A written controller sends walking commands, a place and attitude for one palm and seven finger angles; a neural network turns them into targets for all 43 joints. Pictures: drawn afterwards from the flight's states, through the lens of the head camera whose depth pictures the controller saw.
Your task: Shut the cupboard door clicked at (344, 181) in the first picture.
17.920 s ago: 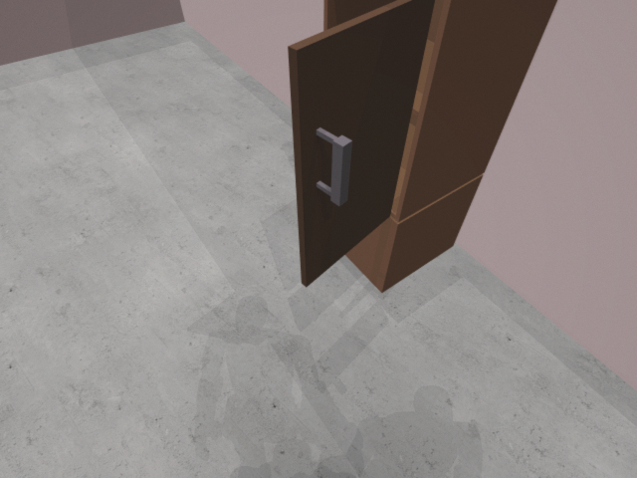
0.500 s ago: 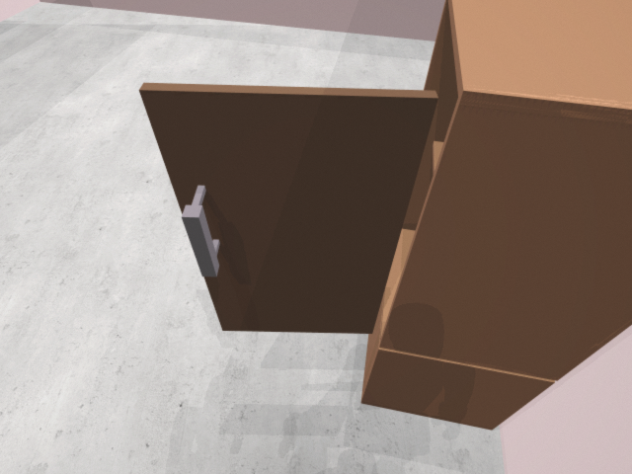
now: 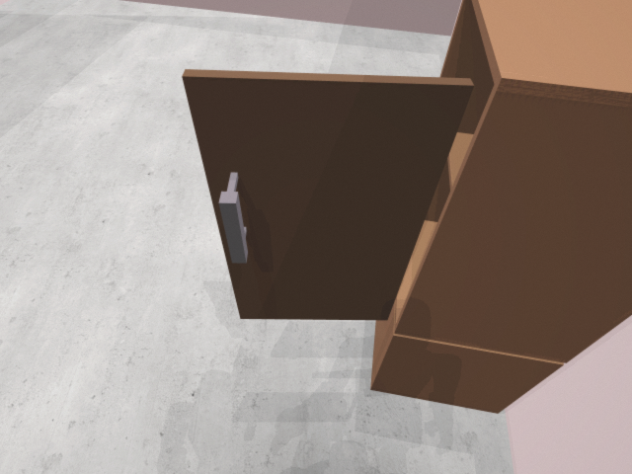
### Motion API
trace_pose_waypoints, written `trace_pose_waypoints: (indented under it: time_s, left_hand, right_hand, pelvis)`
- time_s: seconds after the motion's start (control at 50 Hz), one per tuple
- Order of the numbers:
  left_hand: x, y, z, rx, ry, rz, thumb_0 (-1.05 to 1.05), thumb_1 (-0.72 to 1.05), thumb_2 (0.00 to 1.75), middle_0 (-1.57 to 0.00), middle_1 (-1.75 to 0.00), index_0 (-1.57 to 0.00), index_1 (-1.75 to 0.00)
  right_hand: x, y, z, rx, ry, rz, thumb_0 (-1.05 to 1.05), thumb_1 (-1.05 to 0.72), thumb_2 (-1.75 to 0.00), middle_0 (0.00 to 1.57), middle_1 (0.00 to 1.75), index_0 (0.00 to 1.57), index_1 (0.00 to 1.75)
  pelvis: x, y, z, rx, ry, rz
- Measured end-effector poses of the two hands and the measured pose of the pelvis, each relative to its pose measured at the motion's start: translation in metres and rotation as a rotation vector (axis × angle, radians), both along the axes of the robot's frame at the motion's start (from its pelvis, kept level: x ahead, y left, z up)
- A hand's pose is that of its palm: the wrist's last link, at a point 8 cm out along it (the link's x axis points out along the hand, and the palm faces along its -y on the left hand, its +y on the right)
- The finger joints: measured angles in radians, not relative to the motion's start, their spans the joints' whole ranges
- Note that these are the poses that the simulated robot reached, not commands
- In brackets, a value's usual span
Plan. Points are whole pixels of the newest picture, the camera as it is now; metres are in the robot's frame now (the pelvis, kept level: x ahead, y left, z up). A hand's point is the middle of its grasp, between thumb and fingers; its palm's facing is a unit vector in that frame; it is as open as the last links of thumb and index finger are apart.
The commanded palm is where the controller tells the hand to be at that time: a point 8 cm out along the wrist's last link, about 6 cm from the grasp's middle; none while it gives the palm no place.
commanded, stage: come to a stop and stand still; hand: left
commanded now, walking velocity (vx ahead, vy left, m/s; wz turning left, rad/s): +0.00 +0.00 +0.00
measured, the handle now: (236, 219) +0.46 +0.16 +0.04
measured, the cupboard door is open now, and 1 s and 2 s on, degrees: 100 100 100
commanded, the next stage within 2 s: look again from close up in 0.24 s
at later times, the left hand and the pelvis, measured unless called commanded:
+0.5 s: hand out of the picture -0.02 +0.17 -0.17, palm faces -0.01 -0.98 -0.20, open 7.4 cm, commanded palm none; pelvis +0.00 +0.00 +0.00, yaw +0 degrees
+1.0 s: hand out of the picture +0.08 +0.17 -0.13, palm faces +0.15 -0.97 -0.19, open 7.4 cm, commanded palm +0.11 +0.20 -0.06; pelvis +0.01 -0.02 +0.00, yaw +0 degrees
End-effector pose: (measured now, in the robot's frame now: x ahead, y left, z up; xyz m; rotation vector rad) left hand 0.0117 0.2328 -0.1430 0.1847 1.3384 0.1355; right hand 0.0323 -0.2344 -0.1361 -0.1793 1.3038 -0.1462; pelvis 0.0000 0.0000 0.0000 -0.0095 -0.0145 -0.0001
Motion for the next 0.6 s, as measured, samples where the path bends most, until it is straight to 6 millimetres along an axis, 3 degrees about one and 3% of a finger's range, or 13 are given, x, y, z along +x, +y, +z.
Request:
trace_pose_waypoints:
  time_s: [0.14,0.32,0.6]
  left_hand:
    - [-0.021,0.002,-0.001,-0.009,0.056,0.009,0.0,0.91,0.9,-0.2,-0.3,-0.2,-0.3]
    - [-0.038,-0.001,0.001,-0.008,0.102,0.023,0.0,0.91,0.9,-0.2,-0.3,-0.2,-0.3]
    - [-0.03,-0.018,0.001,-0.02,0.093,0.021,0.0,0.91,0.9,-0.2,-0.3,-0.2,-0.3]
  right_hand:
    - [-0.013,0.008,-0.001,0.007,0.039,-0.011,0.01,-0.91,-0.9,0.2,0.3,0.2,0.3]
    - [-0.014,0.009,-0.003,0.016,0.046,-0.018,0.01,-0.91,-0.9,0.2,0.3,0.2,0.3]
    - [-0.011,-0.001,-0.003,0.02,0.045,-0.026,0.01,-0.92,-0.9,0.2,0.3,0.2,0.3]
  pelvis:
    - [-0.004,0.005,0.001,0.002,0.006,0.0]
    - [-0.004,0.005,0.003,0.007,0.004,-0.002]
    - [0.0,-0.005,0.004,0.009,0.004,-0.006]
